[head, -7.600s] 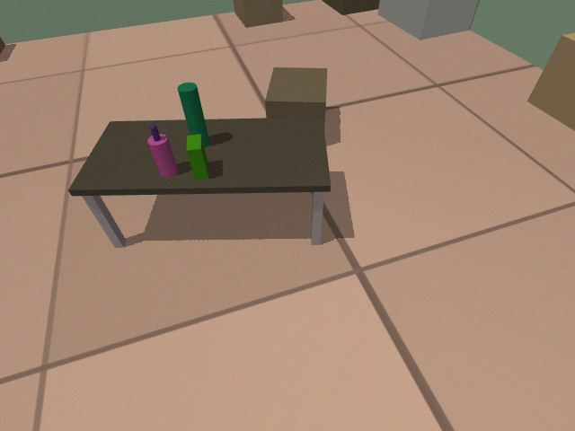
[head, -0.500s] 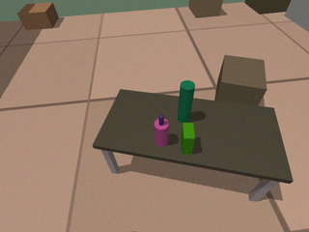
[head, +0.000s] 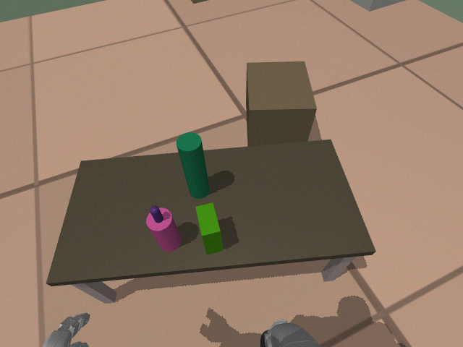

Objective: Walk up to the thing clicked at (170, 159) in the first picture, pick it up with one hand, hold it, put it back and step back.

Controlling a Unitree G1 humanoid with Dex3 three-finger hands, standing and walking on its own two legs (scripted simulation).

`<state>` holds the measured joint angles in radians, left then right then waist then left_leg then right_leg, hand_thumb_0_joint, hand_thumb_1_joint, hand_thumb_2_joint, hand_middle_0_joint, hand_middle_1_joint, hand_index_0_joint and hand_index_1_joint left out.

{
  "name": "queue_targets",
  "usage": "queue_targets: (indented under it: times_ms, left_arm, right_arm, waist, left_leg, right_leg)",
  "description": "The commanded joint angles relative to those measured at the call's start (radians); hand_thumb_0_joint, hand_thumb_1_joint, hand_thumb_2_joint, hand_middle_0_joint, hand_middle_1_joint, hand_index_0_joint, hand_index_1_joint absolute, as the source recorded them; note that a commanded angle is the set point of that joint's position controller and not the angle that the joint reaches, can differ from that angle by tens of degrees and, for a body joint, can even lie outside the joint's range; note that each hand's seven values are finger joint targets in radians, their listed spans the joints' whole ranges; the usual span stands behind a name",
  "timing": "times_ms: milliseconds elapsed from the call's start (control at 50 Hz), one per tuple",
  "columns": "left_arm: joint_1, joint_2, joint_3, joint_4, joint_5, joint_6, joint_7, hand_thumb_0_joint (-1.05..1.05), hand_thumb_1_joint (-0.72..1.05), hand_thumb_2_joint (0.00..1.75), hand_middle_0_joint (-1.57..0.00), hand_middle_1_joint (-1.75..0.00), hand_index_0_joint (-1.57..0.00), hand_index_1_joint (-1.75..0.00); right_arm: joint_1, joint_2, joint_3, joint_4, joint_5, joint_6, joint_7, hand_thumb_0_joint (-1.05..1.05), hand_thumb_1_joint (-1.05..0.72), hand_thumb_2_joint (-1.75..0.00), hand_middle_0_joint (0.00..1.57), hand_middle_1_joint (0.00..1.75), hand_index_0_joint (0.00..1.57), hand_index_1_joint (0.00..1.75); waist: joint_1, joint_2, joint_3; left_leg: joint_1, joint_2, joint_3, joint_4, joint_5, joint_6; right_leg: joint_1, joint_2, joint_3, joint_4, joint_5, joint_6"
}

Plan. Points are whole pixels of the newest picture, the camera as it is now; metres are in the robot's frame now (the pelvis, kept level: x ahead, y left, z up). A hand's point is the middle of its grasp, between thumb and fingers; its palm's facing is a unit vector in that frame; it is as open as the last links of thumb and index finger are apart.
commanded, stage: walk up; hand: left
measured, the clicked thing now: (162, 226) +0.47 +0.19 -0.26
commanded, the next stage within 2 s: stand in 1.98 s
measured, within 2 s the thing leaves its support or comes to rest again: neither
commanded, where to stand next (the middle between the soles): +0.05 +0.00 m, yaw -3 degrees
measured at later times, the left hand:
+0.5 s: hand out of the picture +0.13 +0.26 -0.15, palm faces -0.07 -0.93 -0.37, open 7.3 cm
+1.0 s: hand out of the picture +0.12 +0.27 -0.12, palm faces -0.08 -0.94 -0.33, open 7.3 cm
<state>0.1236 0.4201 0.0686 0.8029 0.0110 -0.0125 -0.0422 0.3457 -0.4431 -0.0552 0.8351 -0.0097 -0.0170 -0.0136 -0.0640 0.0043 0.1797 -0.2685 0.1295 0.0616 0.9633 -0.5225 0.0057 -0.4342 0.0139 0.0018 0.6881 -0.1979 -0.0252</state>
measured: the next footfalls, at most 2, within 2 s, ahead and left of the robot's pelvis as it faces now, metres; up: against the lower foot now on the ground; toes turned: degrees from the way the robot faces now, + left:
left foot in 0.26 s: +0.08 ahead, +0.14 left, +0.00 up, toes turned -2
right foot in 0.50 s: +0.06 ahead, -0.12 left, +0.00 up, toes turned -2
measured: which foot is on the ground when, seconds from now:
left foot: up 0.00-0.24, down 0.26-1.00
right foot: down 0.00-0.32, up 0.34-0.48, down 0.50-1.00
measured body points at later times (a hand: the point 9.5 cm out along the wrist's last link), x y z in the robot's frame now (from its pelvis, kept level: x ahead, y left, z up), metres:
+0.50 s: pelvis +0.01 +0.00 +0.00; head +0.06 +0.01 +0.44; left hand +0.13 +0.31 -0.13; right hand +0.07 -0.33 -0.11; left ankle +0.05 +0.13 -0.71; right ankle +0.03 -0.12 -0.71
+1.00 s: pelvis +0.01 +0.02 +0.03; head +0.01 +0.03 +0.48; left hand +0.13 +0.32 -0.10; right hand +0.07 -0.28 -0.10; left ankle +0.04 +0.14 -0.71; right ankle +0.03 -0.12 -0.71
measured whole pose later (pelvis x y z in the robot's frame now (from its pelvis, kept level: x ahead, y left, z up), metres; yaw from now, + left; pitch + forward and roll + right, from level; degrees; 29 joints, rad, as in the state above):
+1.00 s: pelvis +0.01 +0.02 +0.03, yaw -4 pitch -3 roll +0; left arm 0.08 0.35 0.00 1.10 0.00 -0.03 -0.01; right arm 0.11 -0.34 0.00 1.11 -0.01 -0.01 0.02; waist 0.00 0.00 0.05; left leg -0.19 0.02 0.04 0.44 -0.20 0.00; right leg -0.18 -0.01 0.05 0.42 -0.18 0.03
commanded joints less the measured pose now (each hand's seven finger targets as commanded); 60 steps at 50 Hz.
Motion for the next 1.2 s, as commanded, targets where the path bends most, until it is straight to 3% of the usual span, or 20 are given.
queue_targets:
  times_ms: [0,40,120,240,260,280,300,320,380,460,480,500,520,560,600,640,680,760,940,1180]
  left_arm:
    - [0.07,0.239,0.054,-0.058,-0.01,-0.008,0.049,0.0,0.9,0.9,-0.2,-0.3,-0.2,-0.3]
    - [0.043,0.22,0.046,-0.054,0.0,-0.009,0.054,0.0,0.9,0.9,-0.2,-0.3,-0.2,-0.3]
    - [0.042,0.222,0.044,-0.057,0.004,-0.01,0.056,0.0,0.9,0.9,-0.2,-0.3,-0.2,-0.3]
    - [-0.05,0.21,0.034,-0.058,-0.01,0.015,0.059,0.0,0.9,0.9,-0.2,-0.3,-0.2,-0.3]
    - [-0.027,0.177,0.026,-0.056,-0.016,0.017,0.057,0.0,0.9,0.9,-0.2,-0.3,-0.2,-0.3]
    - [-0.042,0.162,0.026,-0.044,-0.019,0.016,0.063,0.0,0.9,0.9,-0.2,-0.3,-0.2,-0.3]
    - [-0.034,0.191,0.039,-0.018,-0.008,0.017,0.069,0.0,0.9,0.9,-0.2,-0.3,-0.2,-0.3]
    - [-0.01,0.195,0.042,-0.005,-0.008,0.016,0.067,0.0,0.9,0.9,-0.2,-0.3,-0.2,-0.3]
    - [0.006,0.159,0.037,0.023,-0.022,0.003,0.058,0.0,0.9,0.9,-0.2,-0.3,-0.2,-0.3]
    - [0.077,0.139,0.03,0.091,-0.006,-0.027,0.062,0.0,0.9,0.9,-0.2,-0.3,-0.2,-0.3]
    - [0.069,0.175,0.034,0.092,0.005,-0.036,0.071,0.0,0.9,0.9,-0.2,-0.3,-0.2,-0.3]
    - [0.03,0.241,0.04,0.077,0.012,-0.047,0.075,0.0,0.9,0.9,-0.2,-0.3,-0.2,-0.3]
    - [0.011,0.279,0.039,0.078,0.005,-0.046,0.071,0.0,0.9,0.9,-0.2,-0.3,-0.2,-0.3]
    - [-0.014,0.229,0.019,0.089,0.004,-0.052,0.069,0.0,0.9,0.9,-0.2,-0.3,-0.2,-0.3]
    - [-0.065,0.206,0.011,0.092,0.001,-0.048,0.068,0.0,0.9,0.9,-0.2,-0.3,-0.2,-0.3]
    - [-0.019,0.153,-0.007,0.117,-0.011,-0.042,0.062,0.0,0.9,0.9,-0.2,-0.3,-0.2,-0.3]
    - [-0.014,0.173,-0.007,0.151,-0.003,-0.04,0.058,0.0,0.9,0.9,-0.2,-0.3,-0.2,-0.3]
    - [-0.085,0.171,-0.014,0.177,-0.002,-0.038,0.054,0.0,0.9,0.9,-0.2,-0.3,-0.2,-0.3]
    - [-0.09,0.138,-0.024,0.252,-0.016,-0.034,0.048,0.0,0.9,0.9,-0.2,-0.3,-0.2,-0.3]
    - [-0.104,0.132,-0.029,0.297,-0.008,-0.024,0.049,0.0,0.9,0.9,-0.2,-0.3,-0.2,-0.3]
  right_arm:
    - [0.076,-0.18,-0.045,-0.041,0.012,-0.003,-0.025,0.0,-0.9,-0.9,0.2,0.3,0.2,0.3]
    - [0.108,-0.17,-0.035,-0.003,0.006,-0.006,-0.021,0.0,-0.9,-0.9,0.2,0.3,0.2,0.3]
    - [0.069,-0.158,-0.032,0.018,0.001,0.001,-0.017,0.0,-0.9,-0.9,0.2,0.3,0.2,0.3]
    - [0.056,-0.162,-0.055,0.038,-0.018,-0.001,-0.013,0.0,-0.9,-0.9,0.2,0.3,0.2,0.3]
    - [0.023,-0.21,-0.064,0.02,-0.031,-0.007,-0.011,0.0,-0.9,-0.9,0.2,0.3,0.2,0.3]
    - [-0.051,-0.265,-0.074,0.003,-0.014,-0.008,-0.004,0.0,-0.9,-0.9,0.2,0.3,0.2,0.3]
    - [-0.111,-0.288,-0.083,-0.015,-0.021,-0.012,0.001,0.0,-0.9,-0.9,0.2,0.3,0.2,0.3]
    - [-0.134,-0.254,-0.076,-0.025,-0.024,-0.018,-0.001,0.0,-0.9,-0.9,0.2,0.3,0.2,0.3]
    - [-0.141,-0.205,-0.056,-0.018,-0.021,-0.02,-0.014,0.0,-0.9,-0.9,0.2,0.3,0.2,0.3]
    - [-0.168,-0.174,-0.036,-0.018,-0.011,0.004,0.0,0.0,-0.9,-0.9,0.2,0.3,0.2,0.3]
    - [-0.143,-0.132,-0.023,-0.013,0.001,0.007,0.002,0.0,-0.9,-0.9,0.2,0.3,0.2,0.3]
    - [-0.151,-0.101,-0.012,-0.02,0.009,0.012,0.007,0.0,-0.9,-0.9,0.2,0.3,0.2,0.3]
    - [-0.171,-0.144,-0.03,-0.004,0.008,0.021,-0.007,0.0,-0.9,-0.9,0.2,0.3,0.2,0.3]
    - [-0.189,-0.137,-0.03,0.023,0.013,0.021,-0.001,0.0,-0.9,-0.9,0.2,0.3,0.2,0.3]
    - [-0.132,-0.127,-0.024,0.067,0.015,0.003,0.005,0.0,-0.9,-0.9,0.2,0.3,0.2,0.3]
    - [-0.198,-0.174,-0.031,0.065,0.004,-0.015,0.008,0.0,-0.9,-0.9,0.2,0.3,0.2,0.3]
    - [-0.251,-0.155,-0.019,0.077,0.013,-0.007,0.021,0.0,-0.9,-0.9,0.2,0.3,0.2,0.3]
    - [-0.26,-0.145,-0.004,0.137,0.006,0.001,0.027,0.0,-0.9,-0.9,0.2,0.3,0.2,0.3]
    - [-0.316,-0.131,0.01,0.211,0.003,-0.02,0.023,0.0,-0.9,-0.9,0.2,0.3,0.2,0.3]
    - [-0.324,-0.116,-0.001,0.235,0.006,-0.014,0.02,0.0,-0.9,-0.9,0.2,0.3,0.2,0.3]
  waist:
    - [0.073,-0.117,-0.248]
    - [0.054,-0.17,-0.225]
    - [0.07,-0.201,-0.229]
    - [0.019,-0.131,-0.223]
    - [0.036,0.01,-0.201]
    - [0.046,0.171,-0.173]
    - [0.048,0.215,-0.153]
    - [0.068,0.145,-0.144]
    - [0.07,0.145,-0.178]
    - [0.093,0.161,-0.26]
    - [0.081,0.089,-0.281]
    - [0.068,-0.049,-0.259]
    - [0.068,-0.103,-0.246]
    - [0.051,-0.067,-0.193]
    - [0.011,-0.093,-0.205]
    - [0.059,-0.009,-0.276]
    - [0.071,-0.07,-0.218]
    - [0.051,-0.026,-0.134]
    - [0.081,0.004,-0.199]
    - [0.069,0.02,-0.211]
  left_leg:
    - [-0.229,-0.013,-0.115,0.237,-0.049,0.011]
    - [-0.188,-0.02,-0.08,0.112,-0.007,0.008]
    - [-0.124,-0.052,-0.045,-0.061,0.021,0.003]
    - [0.039,-0.087,-0.06,-0.286,0.18,0.05]
    - [0.005,0.025,-0.251,-0.436,0.128,0.085]
    - [-0.093,0.183,-0.456,-0.564,0.117,0.198]
    - [-0.143,0.288,-0.54,-0.601,0.209,0.283]
    - [-0.142,0.266,-0.471,-0.561,0.332,0.29]
    - [-0.017,0.155,-0.27,-0.43,0.618,0.213]
    - [0.001,0.075,-0.155,-0.259,0.607,0.118]
    - [-0.082,0.051,-0.141,-0.208,0.538,0.073]
    - [-0.191,-0.047,-0.099,-0.162,0.321,0.013]
    - [-0.083,-0.058,-0.102,-0.138,-0.009,0.022]
    - [-0.093,-0.065,-0.119,-0.146,-0.05,0.029]
    - [0.054,-0.054,-0.103,-0.37,0.276,0.034]
    - [0.113,0.035,-0.227,-0.447,0.436,0.085]
    - [0.036,0.015,-0.186,-0.442,0.249,0.077]
    - [0.043,-0.013,-0.168,-0.545,0.12,0.047]
    - [0.08,0.016,-0.171,-0.673,0.294,0.028]
    - [0.137,0.016,-0.144,-0.704,0.356,0.018]
  right_leg:
    - [0.242,-0.279,0.372,-0.248,0.077,-0.233]
    - [0.168,-0.205,0.263,-0.206,0.152,-0.201]
    - [0.122,-0.214,0.287,-0.18,0.276,-0.209]
    - [-0.076,-0.216,0.314,-0.098,0.053,-0.144]
    - [-0.115,-0.138,0.266,0.006,-0.011,-0.087]
    - [-0.08,0.027,0.101,0.181,-0.239,-0.03]
    - [-0.042,0.053,0.07,0.349,-0.372,-0.008]
    - [-0.034,0.049,0.101,0.425,-0.386,-0.003]
    - [-0.038,0.025,0.071,0.311,-0.353,-0.003]
    - [0.246,0.015,0.006,-0.188,-0.057,-0.004]
    - [0.337,-0.057,0.156,-0.21,0.046,-0.028]
    - [0.318,-0.236,0.443,-0.228,0.111,-0.112]
    - [0.163,-0.326,0.504,-0.219,0.169,-0.221]
    - [0.152,-0.278,0.412,-0.22,0.161,-0.19]
    - [0.091,-0.211,0.28,-0.162,0.215,-0.111]
    - [0.114,-0.094,0.143,-0.114,0.155,-0.02]
    - [0.138,-0.105,0.181,-0.235,-0.11,-0.026]
    - [0.084,-0.123,0.202,-0.322,-0.243,-0.028]
    - [0.271,-0.107,0.129,-0.361,0.031,0.002]
    - [0.306,-0.121,0.108,-0.4,0.089,0.019]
